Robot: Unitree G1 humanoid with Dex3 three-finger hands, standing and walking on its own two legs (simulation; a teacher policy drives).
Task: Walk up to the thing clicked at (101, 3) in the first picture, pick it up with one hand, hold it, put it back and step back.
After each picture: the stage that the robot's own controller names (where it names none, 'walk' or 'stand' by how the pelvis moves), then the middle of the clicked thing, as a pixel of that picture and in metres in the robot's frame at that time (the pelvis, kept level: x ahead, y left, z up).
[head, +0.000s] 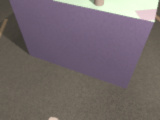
stand; out of the picture +1.02 -0.09 +0.02
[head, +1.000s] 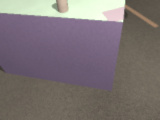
walk; (61, 1) +0.90 +0.17 +0.04
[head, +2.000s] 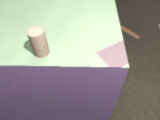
walk; (38, 42) +0.52 +0.22 +0.05
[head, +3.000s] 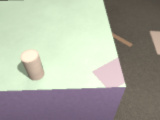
stand; (33, 65) +0.44 +0.22 +0.01
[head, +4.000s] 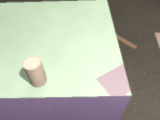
stand; (35, 72) +0.41 +0.21 +0.01
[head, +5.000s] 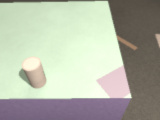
stand; (35, 73) +0.41 +0.21 +0.01
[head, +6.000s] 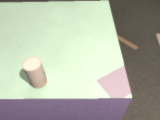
stand; (35, 73) +0.41 +0.20 +0.01
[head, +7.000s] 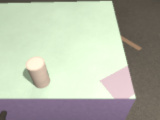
rise first; (38, 73) +0.40 +0.20 +0.01
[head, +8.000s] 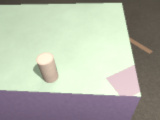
go down; (48, 68) +0.43 +0.19 +0.02
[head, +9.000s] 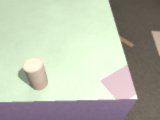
go down; (36, 74) +0.40 +0.18 +0.02
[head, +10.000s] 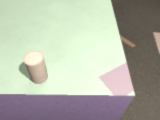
approach; (36, 68) +0.42 +0.18 +0.02
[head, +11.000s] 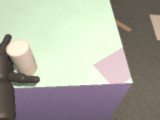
close; (23, 58) +0.42 +0.20 +0.06
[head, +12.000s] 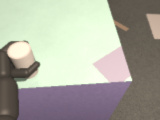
lift; (24, 61) +0.41 +0.19 +0.06
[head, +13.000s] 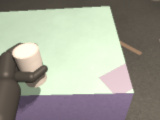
lift; (31, 65) +0.33 +0.17 +0.17
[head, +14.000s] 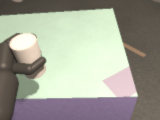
hold; (29, 57) +0.33 +0.17 +0.20
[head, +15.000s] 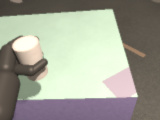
hold; (32, 59) +0.33 +0.16 +0.20
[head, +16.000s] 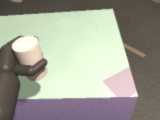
hold; (31, 59) +0.33 +0.17 +0.20
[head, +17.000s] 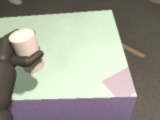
crouch; (28, 51) +0.36 +0.18 +0.21
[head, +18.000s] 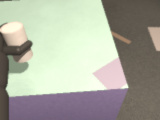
lower; (18, 42) +0.44 +0.21 +0.15
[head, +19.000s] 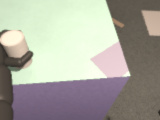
lower; (18, 50) +0.44 +0.20 +0.07
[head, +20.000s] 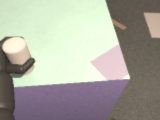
lower; (20, 57) +0.42 +0.20 +0.07
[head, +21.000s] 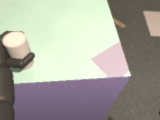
lower; (20, 51) +0.44 +0.20 +0.07
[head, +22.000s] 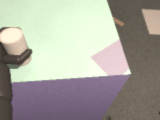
loosen; (17, 48) +0.45 +0.20 +0.07
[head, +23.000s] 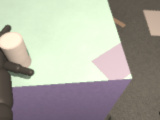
withdraw; (16, 52) +0.44 +0.20 +0.07
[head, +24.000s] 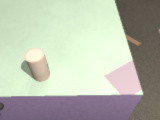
sink last; (38, 65) +0.42 +0.19 +0.04
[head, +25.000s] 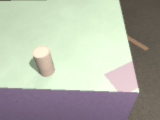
stand; (44, 61) +0.45 +0.20 +0.02
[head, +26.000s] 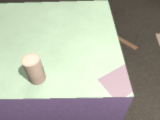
stand; (34, 69) +0.42 +0.21 +0.02
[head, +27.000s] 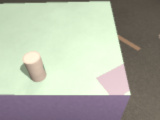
stand; (35, 67) +0.44 +0.22 +0.01
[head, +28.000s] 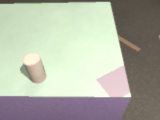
stand; (35, 68) +0.44 +0.22 +0.01
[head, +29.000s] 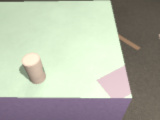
stand; (34, 69) +0.43 +0.21 +0.01
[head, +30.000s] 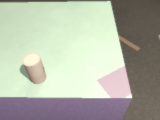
stand; (35, 69) +0.43 +0.21 +0.01
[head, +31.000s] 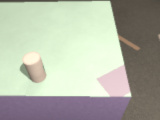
stand; (35, 67) +0.43 +0.21 +0.01
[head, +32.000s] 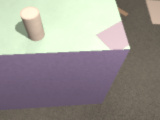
walk; (33, 24) +0.55 +0.21 +0.03
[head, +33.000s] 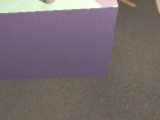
walk; out of the picture +0.87 +0.23 +0.03
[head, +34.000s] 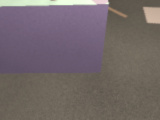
stand; out of the picture +1.09 +0.21 +0.03
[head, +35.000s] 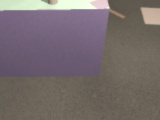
stand; out of the picture +1.04 +0.20 +0.01
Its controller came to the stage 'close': yes
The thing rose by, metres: 0.22
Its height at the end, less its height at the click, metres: +0.00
